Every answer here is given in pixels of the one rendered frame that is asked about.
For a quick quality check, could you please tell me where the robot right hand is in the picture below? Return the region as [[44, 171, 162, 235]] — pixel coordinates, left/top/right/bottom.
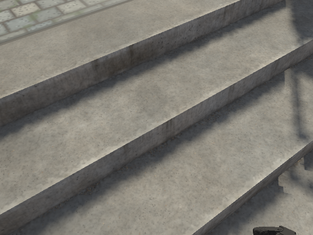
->
[[252, 225, 296, 235]]

